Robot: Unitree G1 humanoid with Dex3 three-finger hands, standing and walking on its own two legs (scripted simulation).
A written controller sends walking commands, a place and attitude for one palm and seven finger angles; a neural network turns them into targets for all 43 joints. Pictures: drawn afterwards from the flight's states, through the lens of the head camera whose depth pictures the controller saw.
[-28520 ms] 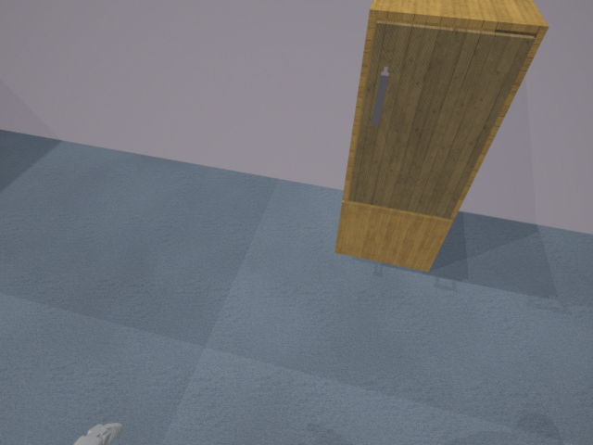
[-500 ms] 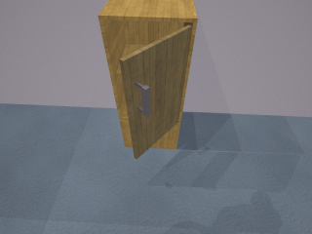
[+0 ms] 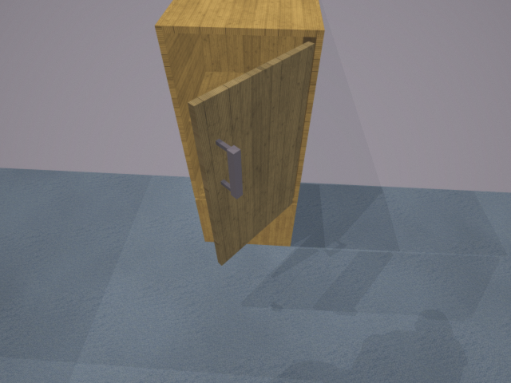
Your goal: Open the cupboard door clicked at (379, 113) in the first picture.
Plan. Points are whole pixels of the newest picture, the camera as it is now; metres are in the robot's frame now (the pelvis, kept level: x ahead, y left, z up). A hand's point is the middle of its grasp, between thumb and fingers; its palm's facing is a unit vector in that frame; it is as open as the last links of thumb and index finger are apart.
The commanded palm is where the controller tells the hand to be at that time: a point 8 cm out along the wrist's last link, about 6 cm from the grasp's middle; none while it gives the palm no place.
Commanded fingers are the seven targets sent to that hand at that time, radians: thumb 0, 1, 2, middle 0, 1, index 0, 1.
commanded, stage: look to check the result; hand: left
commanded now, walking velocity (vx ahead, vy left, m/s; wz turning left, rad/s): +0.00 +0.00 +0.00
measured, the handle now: (229, 169) +0.54 +0.09 +0.00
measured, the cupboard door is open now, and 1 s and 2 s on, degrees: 50 50 50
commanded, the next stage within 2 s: walk to a spot facing it in 0.10 s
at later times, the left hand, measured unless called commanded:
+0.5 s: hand out of the picture +0.00 +0.17 -0.18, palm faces -0.01 -0.98 -0.20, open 7.4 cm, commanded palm none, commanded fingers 0.00 0.90 0.90 -0.20 -0.30 -0.20 -0.30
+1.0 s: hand out of the picture +0.13 +0.14 -0.16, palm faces -0.30 -0.90 -0.32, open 7.4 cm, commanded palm none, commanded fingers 0.00 0.90 0.90 -0.20 -0.30 -0.20 -0.30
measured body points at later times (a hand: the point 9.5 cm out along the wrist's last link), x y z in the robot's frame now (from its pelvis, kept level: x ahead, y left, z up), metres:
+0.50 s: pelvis +0.01 +0.00 -0.01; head +0.03 -0.01 +0.44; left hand +0.00 +0.22 -0.17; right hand -0.01 -0.23 -0.17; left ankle +0.04 +0.13 -0.74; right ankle -0.05 -0.07 -0.74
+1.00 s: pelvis -0.02 -0.04 -0.01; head +0.02 -0.09 +0.43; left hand +0.14 +0.18 -0.14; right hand -0.03 -0.31 -0.17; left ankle +0.01 +0.11 -0.67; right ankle -0.05 -0.12 -0.74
